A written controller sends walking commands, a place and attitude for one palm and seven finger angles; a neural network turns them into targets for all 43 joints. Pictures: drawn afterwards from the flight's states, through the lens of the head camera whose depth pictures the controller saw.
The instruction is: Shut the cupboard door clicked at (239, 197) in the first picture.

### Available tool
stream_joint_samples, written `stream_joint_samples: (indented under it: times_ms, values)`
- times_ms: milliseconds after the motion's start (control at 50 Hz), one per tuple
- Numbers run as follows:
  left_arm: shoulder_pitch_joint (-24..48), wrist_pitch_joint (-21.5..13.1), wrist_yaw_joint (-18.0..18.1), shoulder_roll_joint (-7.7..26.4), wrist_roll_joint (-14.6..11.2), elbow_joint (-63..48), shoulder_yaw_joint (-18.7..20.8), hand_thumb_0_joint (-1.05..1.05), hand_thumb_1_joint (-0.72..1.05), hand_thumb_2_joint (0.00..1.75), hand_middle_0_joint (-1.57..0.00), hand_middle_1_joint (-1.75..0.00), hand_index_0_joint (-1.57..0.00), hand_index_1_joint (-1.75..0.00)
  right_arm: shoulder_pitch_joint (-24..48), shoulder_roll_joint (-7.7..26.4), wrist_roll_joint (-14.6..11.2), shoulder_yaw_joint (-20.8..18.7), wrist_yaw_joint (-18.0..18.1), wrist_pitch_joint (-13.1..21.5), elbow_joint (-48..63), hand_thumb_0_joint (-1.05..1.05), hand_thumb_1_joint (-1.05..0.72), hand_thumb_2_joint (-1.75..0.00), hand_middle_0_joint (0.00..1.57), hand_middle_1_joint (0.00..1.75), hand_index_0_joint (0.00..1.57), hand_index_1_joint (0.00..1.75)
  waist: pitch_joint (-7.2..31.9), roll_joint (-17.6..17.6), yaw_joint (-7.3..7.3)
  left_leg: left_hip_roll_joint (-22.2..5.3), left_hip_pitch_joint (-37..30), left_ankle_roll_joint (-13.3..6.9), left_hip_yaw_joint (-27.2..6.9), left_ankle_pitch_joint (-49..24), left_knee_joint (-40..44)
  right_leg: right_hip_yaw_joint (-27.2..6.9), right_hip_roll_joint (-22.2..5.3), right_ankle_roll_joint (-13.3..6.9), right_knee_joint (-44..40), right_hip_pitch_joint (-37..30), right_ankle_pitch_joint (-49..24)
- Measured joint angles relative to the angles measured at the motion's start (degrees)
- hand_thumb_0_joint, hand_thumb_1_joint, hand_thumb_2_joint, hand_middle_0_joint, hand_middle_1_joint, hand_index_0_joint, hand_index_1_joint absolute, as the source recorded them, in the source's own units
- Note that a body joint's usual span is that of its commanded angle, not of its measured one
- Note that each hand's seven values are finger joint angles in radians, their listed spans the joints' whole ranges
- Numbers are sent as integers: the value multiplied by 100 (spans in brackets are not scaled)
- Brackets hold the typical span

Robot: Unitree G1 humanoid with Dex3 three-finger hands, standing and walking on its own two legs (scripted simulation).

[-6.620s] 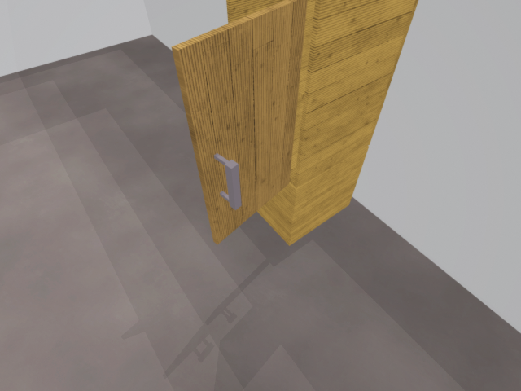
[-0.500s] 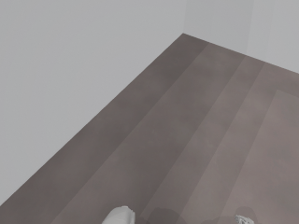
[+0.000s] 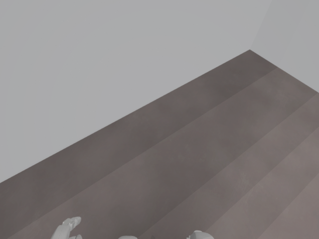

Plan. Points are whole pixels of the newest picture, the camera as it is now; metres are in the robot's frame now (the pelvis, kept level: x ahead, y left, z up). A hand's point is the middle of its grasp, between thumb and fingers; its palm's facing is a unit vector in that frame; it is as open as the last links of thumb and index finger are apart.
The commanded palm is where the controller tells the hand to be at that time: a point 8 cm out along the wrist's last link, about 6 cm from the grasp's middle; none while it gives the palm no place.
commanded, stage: walk to a spot facing it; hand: left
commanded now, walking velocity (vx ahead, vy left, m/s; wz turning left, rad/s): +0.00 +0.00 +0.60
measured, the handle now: out of the picture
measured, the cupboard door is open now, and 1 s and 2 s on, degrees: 100 100 100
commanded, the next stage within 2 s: none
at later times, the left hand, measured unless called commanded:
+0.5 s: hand out of the picture +0.01 +0.20 -0.18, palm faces +0.33 -0.91 -0.24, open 7.4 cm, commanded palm none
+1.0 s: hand out of the picture +0.01 +0.12 -0.15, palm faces +0.58 -0.78 -0.24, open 7.4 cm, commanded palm none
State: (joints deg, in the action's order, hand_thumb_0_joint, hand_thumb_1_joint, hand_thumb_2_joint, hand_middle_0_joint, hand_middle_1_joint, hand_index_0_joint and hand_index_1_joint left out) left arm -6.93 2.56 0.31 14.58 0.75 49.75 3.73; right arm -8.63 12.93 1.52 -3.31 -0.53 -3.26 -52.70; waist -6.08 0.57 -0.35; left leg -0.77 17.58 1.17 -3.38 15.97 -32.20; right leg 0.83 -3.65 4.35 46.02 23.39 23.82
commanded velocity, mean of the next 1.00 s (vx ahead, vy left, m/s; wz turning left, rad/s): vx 0.00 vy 0.00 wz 0.60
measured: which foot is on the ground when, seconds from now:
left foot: down 0.00-0.04, up 0.06-0.36, down 0.38-0.74, up 0.76-1.00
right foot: up 0.00-0.04, down 0.06-0.38, up 0.40-0.72, down 0.74-1.00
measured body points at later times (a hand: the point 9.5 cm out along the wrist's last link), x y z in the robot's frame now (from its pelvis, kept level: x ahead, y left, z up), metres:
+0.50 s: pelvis +0.02 -0.02 -0.01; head +0.07 +0.02 +0.44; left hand +0.00 +0.25 -0.16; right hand +0.21 -0.24 -0.13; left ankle +0.00 +0.08 -0.73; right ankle +0.01 -0.16 -0.67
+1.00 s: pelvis +0.06 -0.07 +0.01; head +0.11 -0.04 +0.45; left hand -0.02 +0.16 -0.14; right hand +0.29 -0.23 -0.14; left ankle -0.02 +0.03 -0.68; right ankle +0.09 -0.17 -0.73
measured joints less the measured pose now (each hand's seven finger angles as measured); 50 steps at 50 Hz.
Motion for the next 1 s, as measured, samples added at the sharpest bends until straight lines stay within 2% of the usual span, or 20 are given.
stream_joint_samples:
  times_ms: [40,80,140,180,240,320,380,400,440,480,540,620,720,740,760,800,840,880,920,1000]
  values:
    - [9,-85,-1,15,-5,-97,-26,1,90,90,-20,-30,-20,-30,-118,29,-26,-49,-2,-38,-4,0,-90,-89,21,30,20,30,72,24,-48,39,136,106,-142,105,-216,73,73,-41,-936,-429,-470]
    - [18,-192,40,-50,40,-130,-55,0,90,90,-20,-30,-20,-30,-147,119,-58,-122,-7,-91,-18,1,-91,-89,21,30,20,30,70,89,-80,90,450,99,-140,781,-1006,174,39,-267,-1021,-484,-584]
    - [-38,-202,94,-224,53,-134,-146,0,90,90,-20,-30,-20,-30,-121,242,-51,-206,-12,-179,-74,1,-91,-89,20,30,20,30,3,139,-162,140,960,125,130,1283,-2761,417,-96,-403,-1012,-653,-410]
    - [-116,-185,107,-293,55,-112,-184,0,90,90,-20,-30,-20,-30,-92,249,-51,-202,-42,-198,-93,1,-91,-89,20,30,20,30,-3,59,-192,78,1079,196,363,1173,-3202,547,-183,-405,-1230,-822,-471]
    - [-211,-183,100,-341,70,-52,-220,0,90,90,-20,-30,-20,-30,-47,188,-68,-159,-89,-187,-73,1,-91,-89,20,30,20,30,-19,-135,-192,-7,916,263,656,1089,-2674,754,-316,-408,-1490,-1015,-555]
    - [-315,-201,68,-333,81,26,-222,0,90,90,-21,-30,-20,-30,70,113,-87,-86,-121,-138,-16,1,-91,-90,20,30,20,30,-73,-308,-88,-24,494,233,883,980,-1420,1065,-443,-363,-1443,-1093,-459]
    - [-464,-166,40,-261,38,78,-164,0,90,90,-21,-30,-20,-30,131,116,-77,-33,-139,-50,104,1,-91,-90,20,30,20,30,-32,-346,-33,-14,42,85,963,102,-255,1294,-531,-273,-951,-954,-159]
    - [-481,-120,29,-208,14,110,-135,0,90,90,-21,-30,-20,-30,153,105,-59,-43,-135,7,146,1,-91,-90,20,30,20,30,-12,-378,-39,22,99,-82,920,-43,-257,1223,-559,-184,-493,-765,130]
    - [-429,39,54,-81,12,198,-80,1,90,90,-21,-30,-20,-30,204,52,-36,-20,-101,85,196,1,-91,-89,20,30,20,30,-39,-462,1,81,247,-296,842,179,-533,754,-435,-94,635,-291,735]
    - [-340,135,69,-3,13,292,-26,1,90,90,-21,-30,-20,-30,182,15,-20,3,-27,126,225,0,-91,-89,20,30,20,30,-28,-445,13,107,255,-333,716,240,-473,418,-271,-47,1458,112,686]
    - [-234,138,44,59,13,292,20,1,90,90,-20,-30,-20,-30,129,-7,-13,38,45,141,192,0,-91,-89,20,30,20,30,-23,-363,45,142,141,-264,533,23,-121,141,-159,-1,1795,423,294]
    - [-150,102,31,76,2,171,24,1,91,90,-20,-30,-20,-30,50,-12,-4,48,44,106,111,0,-91,-89,20,30,20,30,7,-201,47,138,43,-205,284,-163,176,-5,-70,6,1166,369,159]
    - [-63,0,27,24,-22,1,-22,1,91,90,-20,-30,-20,-30,-47,23,-8,-19,15,-6,51,0,-91,-89,21,30,20,30,43,24,-41,149,184,-9,-120,-118,-2,32,143,-60,-556,-327,-215]
    - [-98,-58,28,31,-13,-62,-37,1,91,90,-20,-30,-20,-30,-91,28,-31,-39,7,-35,57,0,-91,-89,21,30,20,30,93,7,-40,204,284,37,-179,-44,-162,50,134,-172,-1093,-557,-402]
    - [-98,-119,49,-16,17,-77,-41,1,90,90,-20,-30,-20,-30,-74,62,-52,-75,1,-65,34,0,-91,-89,21,30,20,30,74,55,-26,222,425,60,-212,360,-519,107,144,-368,-1137,-583,-443]
    - [-126,-171,86,-150,36,-87,-107,0,90,90,-20,-30,-20,-30,-36,151,-48,-147,-11,-135,-11,1,-91,-89,21,30,20,30,12,154,-69,288,807,73,-141,1076,-1732,294,86,-494,-1060,-653,-380]
    - [-215,-179,112,-265,31,-83,-155,0,90,90,-20,-30,-20,-30,9,204,-40,-186,-33,-179,-55,1,-91,-89,20,30,20,30,-20,158,-95,264,1099,132,75,1115,-2809,438,6,-496,-1213,-823,-398]
    - [-306,-183,121,-338,31,-53,-191,0,90,90,-20,-30,-20,-30,50,207,-47,-185,-62,-194,-71,1,-91,-89,20,30,20,30,-32,83,-122,174,1199,208,282,991,-3234,568,-69,-494,-1430,-988,-470]
    - [-377,-190,118,-385,41,-8,-216,0,90,90,-20,-30,-20,-30,84,178,-61,-165,-85,-195,-69,1,-91,-89,20,30,20,30,-44,-34,-126,91,1113,263,456,959,-3030,701,-154,-496,-1603,-1126,-520]
    - [-489,-214,100,-406,60,68,-217,0,90,90,-21,-30,-20,-30,198,121,-79,-106,-114,-183,-54,1,-91,-90,20,30,20,30,-78,-227,-47,-1,729,267,709,964,-1937,998,-297,-463,-1651,-1257,-457]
